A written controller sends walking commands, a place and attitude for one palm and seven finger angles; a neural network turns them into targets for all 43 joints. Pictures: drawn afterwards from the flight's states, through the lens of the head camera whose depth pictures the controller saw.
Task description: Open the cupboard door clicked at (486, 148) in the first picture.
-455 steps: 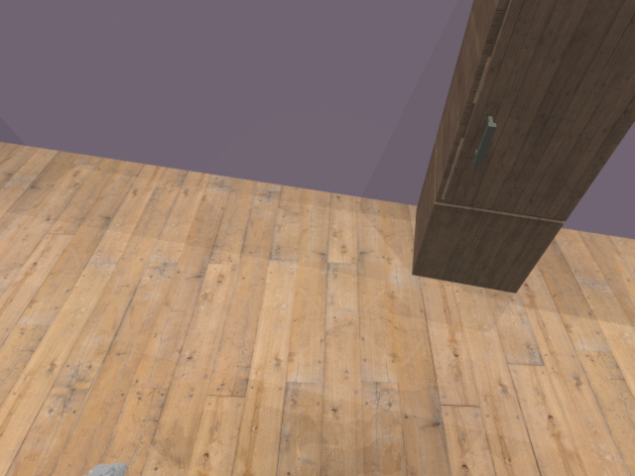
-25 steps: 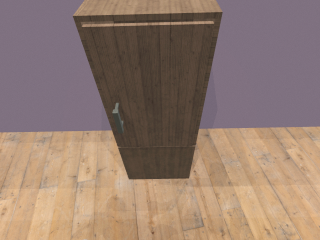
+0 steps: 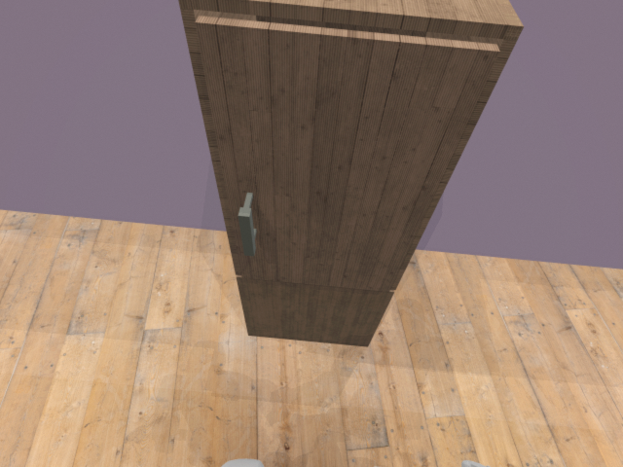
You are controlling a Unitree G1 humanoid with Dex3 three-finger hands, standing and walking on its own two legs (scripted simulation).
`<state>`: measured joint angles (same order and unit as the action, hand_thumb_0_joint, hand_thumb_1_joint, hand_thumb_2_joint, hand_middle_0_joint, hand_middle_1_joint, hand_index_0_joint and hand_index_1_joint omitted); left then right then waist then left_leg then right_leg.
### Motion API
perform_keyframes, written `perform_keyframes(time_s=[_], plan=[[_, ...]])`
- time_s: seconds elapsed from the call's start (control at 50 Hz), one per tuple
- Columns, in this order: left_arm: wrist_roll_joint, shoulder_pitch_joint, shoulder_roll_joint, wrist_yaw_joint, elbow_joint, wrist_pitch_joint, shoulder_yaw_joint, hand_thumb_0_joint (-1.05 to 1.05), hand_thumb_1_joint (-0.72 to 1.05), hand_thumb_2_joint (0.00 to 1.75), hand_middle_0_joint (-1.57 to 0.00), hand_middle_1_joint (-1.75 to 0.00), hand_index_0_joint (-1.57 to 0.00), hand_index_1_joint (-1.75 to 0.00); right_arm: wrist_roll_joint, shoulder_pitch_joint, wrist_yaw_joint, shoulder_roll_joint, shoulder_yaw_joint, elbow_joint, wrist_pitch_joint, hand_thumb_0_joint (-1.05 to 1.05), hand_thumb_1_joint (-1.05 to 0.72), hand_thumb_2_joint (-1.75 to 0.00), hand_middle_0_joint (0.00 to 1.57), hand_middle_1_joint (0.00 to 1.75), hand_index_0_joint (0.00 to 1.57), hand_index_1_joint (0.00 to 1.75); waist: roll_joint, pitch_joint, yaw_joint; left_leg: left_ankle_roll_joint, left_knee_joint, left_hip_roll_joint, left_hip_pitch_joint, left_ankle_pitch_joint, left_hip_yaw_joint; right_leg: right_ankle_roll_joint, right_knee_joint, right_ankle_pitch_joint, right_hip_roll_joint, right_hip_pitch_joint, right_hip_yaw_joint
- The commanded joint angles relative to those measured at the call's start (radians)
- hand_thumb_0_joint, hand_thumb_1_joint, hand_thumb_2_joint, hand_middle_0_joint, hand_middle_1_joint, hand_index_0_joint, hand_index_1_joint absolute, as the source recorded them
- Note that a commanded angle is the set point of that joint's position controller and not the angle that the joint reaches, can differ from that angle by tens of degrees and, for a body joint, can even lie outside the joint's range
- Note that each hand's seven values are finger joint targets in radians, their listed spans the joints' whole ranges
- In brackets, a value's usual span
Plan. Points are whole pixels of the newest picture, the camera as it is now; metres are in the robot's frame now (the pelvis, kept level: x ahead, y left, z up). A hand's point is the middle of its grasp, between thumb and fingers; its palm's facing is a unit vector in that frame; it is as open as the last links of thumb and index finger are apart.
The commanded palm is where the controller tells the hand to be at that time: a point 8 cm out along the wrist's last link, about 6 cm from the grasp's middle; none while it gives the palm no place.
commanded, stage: come to a stop and stand still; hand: left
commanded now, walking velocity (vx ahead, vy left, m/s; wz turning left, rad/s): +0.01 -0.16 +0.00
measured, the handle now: (249, 225) +0.51 +0.16 -0.09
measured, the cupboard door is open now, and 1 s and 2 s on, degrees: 0 0 0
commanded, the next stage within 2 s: look again from close up in 0.78 s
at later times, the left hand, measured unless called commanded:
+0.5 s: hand out of the picture -0.03 +0.15 -0.16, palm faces +0.00 -0.98 -0.21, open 7.4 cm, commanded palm none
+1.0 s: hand out of the picture -0.06 +0.11 -0.17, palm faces -0.01 -0.99 -0.14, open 7.4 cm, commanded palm none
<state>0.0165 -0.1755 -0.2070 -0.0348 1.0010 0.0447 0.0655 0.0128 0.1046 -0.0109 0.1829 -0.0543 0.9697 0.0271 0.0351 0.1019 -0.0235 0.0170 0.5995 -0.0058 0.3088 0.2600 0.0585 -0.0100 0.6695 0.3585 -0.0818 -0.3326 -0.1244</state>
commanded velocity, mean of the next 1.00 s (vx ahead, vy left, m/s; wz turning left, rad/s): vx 0.01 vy -0.03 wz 0.00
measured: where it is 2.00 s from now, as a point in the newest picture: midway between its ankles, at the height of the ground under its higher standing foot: outside the picture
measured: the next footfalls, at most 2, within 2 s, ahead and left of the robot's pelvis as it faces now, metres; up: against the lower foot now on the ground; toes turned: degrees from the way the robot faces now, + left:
right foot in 0.42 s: -0.04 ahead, -0.14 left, +0.00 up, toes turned -2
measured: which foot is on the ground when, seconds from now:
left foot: down 0.00-1.00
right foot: up 0.00-0.40, down 0.42-1.00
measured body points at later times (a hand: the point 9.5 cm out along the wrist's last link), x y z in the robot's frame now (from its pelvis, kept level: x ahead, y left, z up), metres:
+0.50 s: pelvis -0.05 -0.03 +0.01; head -0.06 -0.04 +0.46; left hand -0.03 +0.20 -0.14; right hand -0.06 -0.26 -0.15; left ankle +0.02 +0.10 -0.72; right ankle -0.09 -0.14 -0.73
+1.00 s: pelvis -0.04 -0.03 +0.01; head -0.03 -0.03 +0.46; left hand -0.06 +0.16 -0.16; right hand -0.08 -0.23 -0.15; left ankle +0.02 +0.10 -0.73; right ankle -0.09 -0.14 -0.73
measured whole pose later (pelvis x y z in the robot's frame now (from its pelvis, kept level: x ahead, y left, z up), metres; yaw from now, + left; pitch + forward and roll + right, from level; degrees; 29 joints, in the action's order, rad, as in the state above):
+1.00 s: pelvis -0.04 -0.03 +0.01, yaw -2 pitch -2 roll -1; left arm 0.01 -0.34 -0.08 -0.06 1.11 -0.04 0.00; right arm 0.01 0.34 -0.02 0.09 -0.01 1.10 -0.01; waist -0.01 0.05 0.03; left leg -0.02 0.55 -0.07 0.33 0.20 0.02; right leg 0.01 0.51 0.34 0.01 -0.14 -0.05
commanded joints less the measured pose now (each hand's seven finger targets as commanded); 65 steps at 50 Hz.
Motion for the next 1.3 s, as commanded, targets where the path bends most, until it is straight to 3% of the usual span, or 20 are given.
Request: perform_keyframes(time_s=[0.0,0.08,0.24,0.3,0.34,0.36,0.4,0.44,0.52,0.6,0.82,0.84,0.86,0.88,0.92,0.94,0.98,1.06,1.16,1.28], plan=[[0.0,-0.061,-0.079,-0.01,-0.062,0.002,0.013,0.0,0.9,0.9,-0.2,-0.3,-0.2,-0.3,0.014,0.081,-0.033,0.176,-0.022,-0.05,-0.018,0.0,-0.9,-0.9,0.2,0.3,0.2,0.3,-0.246,-0.154,0.027,0.188,-0.283,-0.359,-0.084,-0.558,-0.341,-0.013,0.421,0.231,0.063,-0.089,0.196],[0.001,-0.113,-0.079,0.011,-0.017,-0.008,0.012,0.0,0.9,0.9,-0.2,-0.3,-0.2,-0.3,0.004,0.047,-0.037,0.122,-0.003,-0.05,-0.034,0.0,-0.9,-0.9,0.2,0.3,0.2,0.3,-0.133,-0.156,0.005,0.151,-0.291,-0.272,-0.156,-0.445,-0.204,-0.036,0.432,0.066,0.054,-0.118,0.184],[0.0,-0.065,-0.037,0.02,-0.01,-0.002,-0.013,0.0,0.9,0.9,-0.2,-0.3,-0.2,-0.3,0.01,0.152,-0.028,0.147,-0.021,0.024,-0.024,0.0,-0.9,-0.9,0.2,0.3,0.2,0.3,-0.194,-0.124,0.065,0.137,-0.378,-0.276,-0.197,-0.094,-0.254,-0.03,0.094,0.133,0.036,-0.021,0.117],[-0.003,-0.103,-0.024,0.017,0.018,-0.011,-0.021,0.0,0.9,0.9,-0.2,-0.3,-0.2,-0.3,0.01,0.154,-0.019,0.143,-0.022,0.043,-0.023,0.0,-0.9,-0.9,0.2,0.3,0.2,0.3,-0.212,-0.115,0.052,0.116,-0.389,-0.247,-0.143,-0.002,-0.247,-0.013,-0.071,0.093,0.047,0.065,0.09],[-0.004,-0.191,-0.018,0.013,0.06,-0.019,-0.024,0.0,0.9,0.9,-0.2,-0.3,-0.2,-0.3,0.004,0.139,-0.017,0.137,-0.021,0.052,-0.021,0.0,-0.9,-0.9,0.2,0.3,0.2,0.3,-0.181,-0.127,0.014,0.072,-0.365,-0.207,-0.09,0.054,-0.2,-0.004,-0.267,-0.055,0.054,0.188,0.055],[-0.001,-0.216,-0.036,0.008,0.075,-0.026,-0.024,0.0,0.9,0.9,-0.2,-0.3,-0.2,-0.3,-0.001,0.148,-0.014,0.111,-0.019,0.058,-0.019,0.0,-0.9,-0.9,0.2,0.3,0.2,0.3,-0.121,-0.106,0.013,0.029,-0.331,-0.161,-0.035,0.092,-0.153,0.006,-0.352,-0.095,0.031,0.247,0.08],[0.0,-0.172,-0.098,0.001,0.068,-0.041,-0.026,0.0,0.9,0.9,-0.2,-0.3,-0.2,-0.3,-0.008,0.166,-0.006,0.03,0.004,0.065,-0.017,0.0,-0.9,-0.9,0.2,0.3,0.2,0.3,0.025,-0.061,0.037,-0.036,-0.211,-0.063,-0.014,0.063,-0.056,0.078,-0.46,0.053,-0.139,0.147,0.266],[-0.005,-0.1,-0.102,0.001,0.057,-0.051,-0.024,0.0,0.9,0.9,-0.2,-0.3,-0.2,-0.3,0.006,0.166,-0.003,0.026,0.013,0.078,-0.008,0.0,-0.9,-0.9,0.2,0.3,0.2,0.3,0.205,0.02,0.041,-0.033,-0.134,-0.053,-0.092,0.001,-0.042,0.094,-0.532,0.197,-0.14,-0.065,0.299],[-0.014,-0.111,-0.034,0.0,0.078,-0.053,-0.041,0.0,0.9,0.9,-0.2,-0.3,-0.2,-0.3,0.004,0.278,-0.013,0.025,0.024,0.147,-0.021,0.0,-0.9,-0.9,0.2,0.3,0.2,0.3,0.05,0.019,0.065,-0.024,-0.188,-0.078,-0.158,-0.121,-0.062,0.062,-0.422,0.038,-0.052,-0.03,0.201],[-0.01,-0.138,-0.023,-0.003,0.091,-0.04,-0.036,0.0,0.9,0.9,-0.2,-0.3,-0.2,-0.3,0.004,0.292,-0.016,0.01,0.022,0.167,-0.009,0.0,-0.9,-0.9,0.2,0.3,0.2,0.3,-0.007,0.095,0.057,-0.032,-0.163,-0.074,-0.118,-0.017,-0.051,0.064,-0.455,0.209,-0.053,-0.105,0.218],[-0.014,-0.21,0.033,-0.005,0.127,-0.046,-0.037,0.0,0.9,0.9,-0.2,-0.3,-0.2,-0.3,0.001,0.337,-0.031,-0.023,0.026,0.184,-0.029,0.0,-0.9,-0.9,0.2,0.3,0.2,0.3,-0.04,0.025,0.031,-0.017,-0.2,-0.089,-0.08,-0.08,-0.083,0.051,-0.366,0.015,-0.012,0.034,0.174],[-0.014,-0.214,0.036,-0.006,0.127,-0.048,-0.037,0.0,0.9,0.9,-0.2,-0.3,-0.2,-0.3,0.0,0.338,-0.032,-0.024,0.026,0.183,-0.032,0.0,-0.9,-0.9,0.2,0.3,0.2,0.3,-0.045,0.01,0.032,-0.015,-0.196,-0.091,-0.088,-0.113,-0.081,0.05,-0.359,-0.019,-0.013,0.049,0.17],[0.011,-0.281,0.0,-0.037,0.133,-0.088,-0.051,0.0,0.9,0.9,-0.2,-0.3,-0.2,-0.3,-0.002,0.181,-0.015,0.009,0.036,0.104,-0.052,0.0,-0.9,-0.9,0.2,0.3,0.2,0.3,-0.001,0.051,-0.023,-0.038,0.04,-0.078,0.023,-0.142,-0.055,0.034,-0.378,-0.501,-0.063,0.045,0.262],[0.014,-0.243,-0.039,-0.039,0.101,-0.103,-0.041,0.0,0.9,0.9,-0.2,-0.3,-0.2,-0.3,0.001,0.22,-0.01,-0.019,0.04,0.051,-0.05,0.0,-0.9,-0.9,0.2,0.3,0.2,0.3,0.019,0.011,0.052,-0.034,0.022,-0.066,0.032,-0.055,-0.04,0.053,-0.321,-0.817,-0.129,0.132,0.239],[-0.001,-0.244,-0.009,-0.035,0.077,-0.112,-0.048,0.0,0.9,0.9,-0.2,-0.3,-0.2,-0.3,0.002,0.307,-0.016,-0.032,0.042,0.064,-0.063,0.0,-0.9,-0.9,0.2,0.3,0.2,0.3,0.119,-0.206,0.052,0.0,-0.034,-0.051,-0.05,-0.139,-0.045,0.062,-0.183,-0.897,-0.075,0.283,0.157],[-0.005,-0.25,-0.005,-0.034,0.064,-0.109,-0.046,0.0,0.9,0.9,-0.2,-0.3,-0.2,-0.3,-0.002,0.31,-0.019,-0.011,0.039,0.063,-0.064,0.0,-0.9,-0.9,0.2,0.3,0.2,0.3,0.09,-0.223,0.046,0.009,-0.04,-0.06,-0.071,-0.206,-0.053,0.059,-0.17,-0.811,-0.058,0.277,0.159],[0.0,-0.249,0.005,-0.031,0.053,-0.091,-0.046,0.0,0.9,0.9,-0.2,-0.3,-0.2,-0.3,-0.002,0.285,-0.021,-0.006,0.038,0.063,-0.062,0.0,-0.9,-0.9,0.2,0.3,0.2,0.3,-0.086,-0.125,0.036,0.013,-0.049,-0.083,-0.08,-0.31,-0.06,0.056,-0.185,-0.53,-0.025,0.179,0.147],[0.005,-0.243,0.003,-0.022,0.031,-0.065,-0.051,0.0,0.9,0.9,-0.2,-0.3,-0.2,-0.3,0.001,0.238,-0.013,0.038,0.029,0.035,-0.041,0.0,-0.9,-0.9,0.2,0.3,0.2,0.3,-0.037,0.048,0.034,0.019,-0.129,-0.086,0.03,-0.043,-0.117,0.059,-0.258,-0.042,0.011,0.036,0.149],[0.008,-0.248,-0.019,-0.014,-0.006,-0.055,-0.048,0.0,0.9,0.9,-0.2,-0.3,-0.2,-0.3,0.007,0.214,-0.008,0.084,0.021,-0.005,-0.038,0.0,-0.9,-0.9,0.2,0.3,0.2,0.3,-0.069,0.014,0.027,0.03,-0.22,-0.095,0.046,0.113,-0.172,0.049,-0.232,0.017,0.024,0.055,0.129],[0.008,-0.267,-0.046,-0.006,-0.016,-0.059,-0.051,0.0,0.9,0.9,-0.2,-0.3,-0.2,-0.3,0.003,0.174,-0.005,0.115,0.02,-0.021,-0.047,0.0,-0.9,-0.9,0.2,0.3,0.2,0.3,-0.09,-0.055,0.012,0.04,-0.267,-0.112,0.002,0.077,-0.186,0.037,-0.234,-0.067,0.018,0.108,0.117]])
